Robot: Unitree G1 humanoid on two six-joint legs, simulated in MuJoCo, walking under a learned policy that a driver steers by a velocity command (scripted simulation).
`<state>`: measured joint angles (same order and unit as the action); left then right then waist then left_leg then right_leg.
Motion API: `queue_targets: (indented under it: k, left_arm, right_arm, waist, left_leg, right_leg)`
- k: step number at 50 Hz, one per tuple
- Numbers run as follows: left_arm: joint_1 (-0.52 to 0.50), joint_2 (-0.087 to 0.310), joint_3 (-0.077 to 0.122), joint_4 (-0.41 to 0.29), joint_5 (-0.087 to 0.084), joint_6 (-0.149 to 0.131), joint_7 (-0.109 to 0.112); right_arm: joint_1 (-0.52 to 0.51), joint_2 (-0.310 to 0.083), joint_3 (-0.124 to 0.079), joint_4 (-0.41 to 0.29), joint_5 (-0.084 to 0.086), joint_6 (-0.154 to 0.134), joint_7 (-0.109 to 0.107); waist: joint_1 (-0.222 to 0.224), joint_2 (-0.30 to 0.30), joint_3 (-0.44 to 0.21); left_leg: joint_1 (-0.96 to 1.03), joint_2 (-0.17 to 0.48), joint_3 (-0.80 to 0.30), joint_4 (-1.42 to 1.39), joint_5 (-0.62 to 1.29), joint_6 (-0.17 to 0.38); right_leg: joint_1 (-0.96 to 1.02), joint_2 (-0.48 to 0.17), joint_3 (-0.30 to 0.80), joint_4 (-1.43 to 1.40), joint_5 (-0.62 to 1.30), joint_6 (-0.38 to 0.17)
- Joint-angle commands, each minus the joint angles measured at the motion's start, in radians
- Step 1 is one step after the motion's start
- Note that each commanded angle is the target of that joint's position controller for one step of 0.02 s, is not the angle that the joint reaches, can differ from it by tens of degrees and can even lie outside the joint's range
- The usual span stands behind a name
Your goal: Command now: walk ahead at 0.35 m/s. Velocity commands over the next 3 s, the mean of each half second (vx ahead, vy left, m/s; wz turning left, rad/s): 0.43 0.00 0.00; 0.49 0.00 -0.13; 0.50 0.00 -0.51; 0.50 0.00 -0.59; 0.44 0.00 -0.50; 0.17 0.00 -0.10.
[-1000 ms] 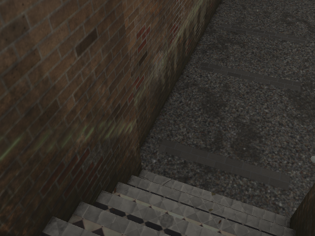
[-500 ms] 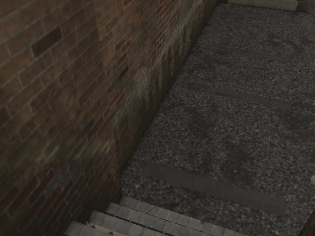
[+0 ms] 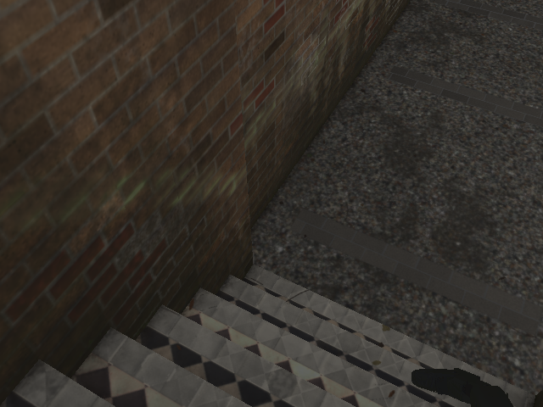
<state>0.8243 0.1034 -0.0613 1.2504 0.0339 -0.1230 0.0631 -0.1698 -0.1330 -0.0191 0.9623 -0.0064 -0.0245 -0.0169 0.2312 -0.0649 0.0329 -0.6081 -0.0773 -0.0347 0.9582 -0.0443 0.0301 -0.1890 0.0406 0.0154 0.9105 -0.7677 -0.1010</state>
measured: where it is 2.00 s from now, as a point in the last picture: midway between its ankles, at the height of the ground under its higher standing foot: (265, 324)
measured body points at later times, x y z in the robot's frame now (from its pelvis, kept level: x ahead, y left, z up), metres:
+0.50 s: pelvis +0.25 -0.02 -0.37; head +0.23 -0.12 +0.07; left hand +0.11 +0.23 -0.47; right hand +0.41 -0.30 -0.54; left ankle +0.22 +0.14 -0.79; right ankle +0.30 -0.13 -1.12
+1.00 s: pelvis +0.54 +0.15 -0.58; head +0.53 +0.20 -0.13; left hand +0.45 +0.43 -0.74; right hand +0.70 -0.13 -0.65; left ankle +0.62 +0.28 -1.32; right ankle +0.37 -0.09 -1.01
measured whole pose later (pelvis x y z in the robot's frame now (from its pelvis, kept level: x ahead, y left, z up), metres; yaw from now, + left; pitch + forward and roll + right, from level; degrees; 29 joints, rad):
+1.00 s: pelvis +0.54 +0.15 -0.58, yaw +0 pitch -2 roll -7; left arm 0.54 0.28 0.09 1.03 0.01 -0.03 0.05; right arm 0.15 -0.31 -0.03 0.83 0.01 -0.04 0.03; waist 0.04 0.03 -0.01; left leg -0.35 0.16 -0.06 0.53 0.00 -0.02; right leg -0.34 0.07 0.23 1.86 -0.88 -0.06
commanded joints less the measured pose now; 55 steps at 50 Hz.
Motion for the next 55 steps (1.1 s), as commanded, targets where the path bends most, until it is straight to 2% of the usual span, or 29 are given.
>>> queue_targets:
  k: [1, 4, 6, 7, 8, 11, 13, 14, 16, 19, 20, 22, 23, 24, 25, 27, 30, 32, 34, 40, 42, 45, 47, 48, 49, 50, 52, 53, 55]
  left_arm:
    - [0.267, 0.062, 0.022, 0.053, 0.012, -0.007, 0.006]
    - [0.269, 0.023, 0.017, 0.051, 0.012, 0.001, 0.009]
    - [-0.037, 0.072, 0.028, -0.039, -0.011, -0.011, -0.002]
    - [-0.25, 0.159, 0.046, -0.147, -0.021, -0.021, -0.013]
    - [-0.387, 0.25, 0.076, -0.218, 0.014, -0.025, -0.019]
    - [-0.389, 0.236, 0.136, -0.178, 0.016, -0.009, -0.045]
    - [-0.128, 0.056, 0.107, -0.137, -0.05, 0.007, -0.051]
    - [0.049, -0.009, 0.096, -0.056, -0.025, 0.054, -0.051]
    - [0.177, 0.047, 0.083, -0.109, 0.004, 0.107, -0.057]
    - [0.026, 0.172, 0.063, -0.171, 0.012, 0.093, -0.09]
    - [-0.103, 0.218, 0.067, -0.193, 0.015, 0.071, -0.111]
    - [-0.028, 0.286, 0.066, -0.164, 0.009, 0.055, -0.115]
    - [0.014, 0.241, 0.026, -0.145, -0.01, 0.065, -0.116]
    - [-0.018, 0.181, 0.0, -0.095, -0.046, 0.06, -0.113]
    - [-0.004, 0.391, 0.078, -0.097, -0.045, 0.036, -0.097]
    - [-0.28, 0.427, 0.104, -0.168, -0.044, 0.019, -0.077]
    - [-0.433, 0.248, 0.058, -0.22, -0.011, 0.028, -0.033]
    - [-0.385, 0.369, 0.101, -0.217, -0.037, 0.049, -0.043]
    - [-0.279, 0.236, 0.085, -0.164, -0.033, 0.044, -0.044]
    - [-0.196, 0.219, 0.12, -0.21, 0.009, 0.065, -0.021]
    - [-0.366, 0.215, 0.123, -0.299, -0.004, 0.063, -0.003]
    - [-0.352, 0.282, 0.143, -0.291, 0.024, 0.075, 0.0]
    - [-0.454, 0.319, 0.177, -0.282, -0.005, 0.074, -0.011]
    - [-0.445, 0.271, 0.187, -0.292, -0.028, 0.083, -0.015]
    - [-0.485, 0.199, 0.175, -0.314, -0.043, 0.076, -0.022]
    - [-0.211, 0.122, 0.155, -0.317, -0.05, 0.068, -0.022]
    - [-0.207, 0.106, 0.133, -0.281, 0.012, 0.123, -0.004]
    - [-0.285, 0.099, 0.121, -0.327, 0.02, 0.133, -0.006]
    - [-0.534, 0.141, 0.114, -0.403, 0.017, 0.145, -0.033]
  right_arm:
    - [-0.17, -0.039, -0.001, -0.095, -0.003, -0.035, -0.007]
    - [-0.112, 0.009, 0.011, -0.086, -0.006, -0.054, -0.007]
    - [0.323, -0.076, -0.021, 0.035, -0.011, -0.072, -0.017]
    - [0.6, -0.152, -0.046, 0.119, 0.008, -0.061, -0.008]
    - [0.69, -0.153, -0.057, 0.163, 0.016, -0.043, -0.01]
    - [0.567, -0.116, -0.075, 0.157, -0.082, -0.049, -0.071]
    - [0.205, -0.028, -0.062, 0.061, -0.038, -0.083, -0.099]
    - [0.126, -0.073, -0.066, 0.064, 0.024, -0.109, -0.103]
    - [-0.117, -0.08, -0.068, 0.008, 0.016, -0.168, -0.068]
    - [-0.018, -0.145, -0.089, 0.02, -0.01, -0.126, -0.075]
    - [0.118, -0.194, -0.095, -0.001, -0.026, -0.078, -0.089]
    - [0.175, -0.146, -0.072, -0.033, 0.003, 0.01, -0.104]
    - [0.192, -0.044, -0.043, -0.07, 0.033, 0.056, -0.084]
    - [0.395, 0.071, 0.006, -0.091, 0.031, 0.076, -0.061]
    - [0.543, 0.112, 0.04, -0.118, -0.015, 0.056, -0.072]
    - [0.239, -0.138, 0.019, -0.147, -0.122, 0.021, -0.084]
    - [0.106, -0.212, -0.004, -0.202, -0.043, -0.014, -0.022]
    - [0.163, -0.215, -0.024, -0.15, -0.05, 0.035, 0.008]
    - [0.139, -0.196, -0.018, -0.186, -0.025, 0.016, 0.011]
    - [-0.069, -0.125, -0.021, -0.222, 0.018, -0.039, 0.052]
    - [-0.004, -0.073, 0.01, -0.219, 0.054, -0.048, 0.077]
    - [0.412, -0.198, -0.045, -0.084, 0.077, -0.005, 0.06]
    - [0.816, -0.288, -0.069, 0.021, 0.025, 0.009, 0.031]
    - [0.847, -0.302, -0.055, -0.019, -0.009, 0.014, 0.034]
    - [0.892, -0.287, -0.012, -0.01, -0.013, 0.017, 0.044]
    - [0.903, -0.312, -0.001, 0.038, -0.001, 0.005, 0.042]
    - [0.836, -0.293, -0.001, 0.019, 0.046, -0.011, 0.034]
    - [0.722, -0.294, -0.007, -0.032, 0.026, -0.006, 0.017]
    - [0.68, -0.172, 0.035, -0.031, -0.025, -0.026, 0.001]
  waist:
    - [0.019, -0.025, 0.066]
    - [-0.003, -0.026, 0.052]
    - [-0.289, 0.168, -0.088]
    - [-0.47, 0.357, -0.203]
    - [-0.494, 0.288, -0.161]
    - [-0.323, 0.027, 0.136]
    - [0.01, -0.07, 0.051]
    - [0.124, -0.025, -0.035]
    - [0.242, 0.264, -0.06]
    - [0.187, 0.001, 0.164]
    - [0.058, -0.024, 0.18]
    - [0.028, 0.001, 0.057]
    - [-0.001, -0.178, 0.069]
    - [-0.213, -0.425, 0.113]
    - [-0.256, -0.873, -0.015]
    - [-0.183, -0.487, 0.047]
    - [-0.242, -0.074, 0.241]
    - [-0.205, -0.139, 0.233]
    - [-0.165, -0.111, 0.322]
    - [-0.016, 0.051, 0.192]
    - [-0.091, 0.158, 0.127]
    - [-0.219, 0.018, 0.014]
    - [-0.445, -0.023, -0.161]
    - [-0.525, 0.19, -0.092]
    - [-0.504, 0.242, -0.02]
    - [-0.266, 0.501, -0.092]
    - [-0.23, 0.589, -0.141]
    - [-0.218, 0.592, -0.195]
    - [-0.21, 0.295, -0.033]
  left_leg:
    - [-0.459, -0.024, 0.032, -0.068, -0.121, -0.008]
    - [-0.201, -0.032, 0.037, -0.032, -0.163, 0.009]
    - [0.664, 0.056, -0.044, -0.182, 0.114, 0.092]
    - [1.055, 0.311, -0.294, -0.265, 0.203, 0.203]
    - [1.003, 0.338, -0.395, -0.222, 0.086, 0.188]
    - [0.432, 0.237, -0.292, 0.029, -0.484, 0.112]
    - [-0.234, 0.101, 0.078, 0.1, -0.738, 0.04]
    - [-0.48, 0.139, 0.089, 0.129, -0.803, 0.046]
    - [-0.573, 0.076, 0.116, 0.25, -0.692, -0.017]
    - [-0.342, -0.096, 0.254, 0.757, -0.894, -0.06]
    - [-0.261, -0.139, 0.197, 0.891, -0.882, -0.026]
    - [-0.343, -0.18, 0.126, 1.119, -0.862, -0.012]
    - [-0.467, -0.233, 0.118, 1.362, -0.851, -0.003]
    - [-0.609, -0.126, 0.1, 1.303, -0.719, 0.065]
    - [-0.726, -0.032, -0.03, 1.316, -0.67, 0.078]
    - [-0.863, 0.038, -0.19, 1.012, -0.364, 0.014]
    - [-0.413, 0.112, -0.188, 0.282, 0.202, -0.05]
    - [-0.218, 0.092, -0.038, 0.564, 0.052, -0.065]
    - [-0.49, 0.218, -0.166, 0.34, 0.141, -0.047]
    - [-0.472, 0.221, -0.067, -0.03, 0.233, -0.046]
    - [0.041, 0.2, 0.008, -0.432, 0.713, -0.045]
    - [0.405, 0.241, 0.001, -0.616, 0.623, -0.057]
    - [0.849, 0.235, -0.017, -0.448, 0.636, -0.043]
    - [0.792, 0.304, -0.111, -0.579, 0.363, -0.008]
    - [0.823, 0.32, -0.083, -0.256, 0.75, -0.082]
    - [0.888, 0.372, -0.005, -0.086, 1.157, -0.224]
    - [0.691, 0.393, -0.173, -0.249, 0.49, -0.2]
    - [0.577, 0.413, -0.297, -0.386, 0.043, -0.138]
    - [0.286, 0.453, -0.318, -0.418, -0.063, -0.02]
  right_leg:
    - [0.359, -0.111, 0.321, 0.015, 1.044, -0.029]
    - [0.104, -0.074, 0.339, 0.171, 1.126, 0.03]
    - [-0.617, 0.032, 0.158, 0.536, 0.98, 0.149]
    - [-1.01, 0.027, 0.104, 0.778, 0.206, 0.178]
    - [-1.088, -0.071, 0.217, 0.664, -0.093, 0.137]
    - [-0.935, -0.098, 0.298, 0.314, 0.177, 0.113]
    - [-0.051, -0.041, -0.003, -0.182, 1.22, 0.167]
    - [0.329, -0.035, -0.049, 0.021, 1.504, 0.159]
    - [0.449, -0.178, 0.104, 0.015, 1.423, 0.103]
    - [0.264, -0.232, 0.1, -0.691, 1.594, 0.04]
    - [0.204, -0.282, 0.129, -0.855, 1.52, 0.024]
    - [0.342, -0.262, 0.147, -0.595, 1.582, -0.007]
    - [0.228, -0.262, 0.184, -0.345, 1.819, 0.047]
    - [0.119, -0.142, 0.097, -0.153, 1.784, 0.258]
    - [0.168, -0.36, 0.445, -0.13, 1.494, 0.032]
    - [-0.01, -0.352, 0.694, -0.456, 0.098, -0.054]
    - [-0.455, -0.291, 0.679, -0.49, -0.101, -0.094]
    - [-0.597, -0.294, 0.659, -0.54, -0.168, -0.131]
    - [-0.267, -0.266, 0.636, -0.355, 0.107, -0.176]
    - [-0.015, -0.23, 0.561, -0.168, 0.108, -0.215]
    - [-0.304, -0.149, 0.311, -0.134, -0.045, -0.085]
    - [-0.145, -0.133, 0.253, 0.154, 0.253, -0.062]
    - [-0.313, -0.023, 0.153, 0.736, 0.373, -0.002]
    - [-0.43, 0.129, 0.144, 1.125, -0.114, 0.017]
    - [-0.704, 0.178, 0.231, 1.357, -0.241, 0.028]
    - [-0.842, 0.134, 0.227, 1.207, -0.137, 0.021]
    - [-0.896, 0.084, 0.161, 1.236, 0.031, 0.021]
    - [-0.899, 0.076, 0.134, 1.171, 0.27, 0.02]
    - [-0.928, 0.055, 0.193, 0.929, 0.58, 0.027]
Next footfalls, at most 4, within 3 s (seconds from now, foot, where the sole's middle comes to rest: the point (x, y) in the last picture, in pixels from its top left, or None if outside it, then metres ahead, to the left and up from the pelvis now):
0.46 right None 0.34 -0.13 -1.15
0.96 left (249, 388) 0.66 0.28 -1.37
1.58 right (287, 361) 0.87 0.19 -1.59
2.06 left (248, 306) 1.18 0.45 -1.81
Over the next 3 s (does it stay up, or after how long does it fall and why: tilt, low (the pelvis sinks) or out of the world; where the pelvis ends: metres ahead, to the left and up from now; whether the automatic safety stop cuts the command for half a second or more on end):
stays up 1.48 0.17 -1.37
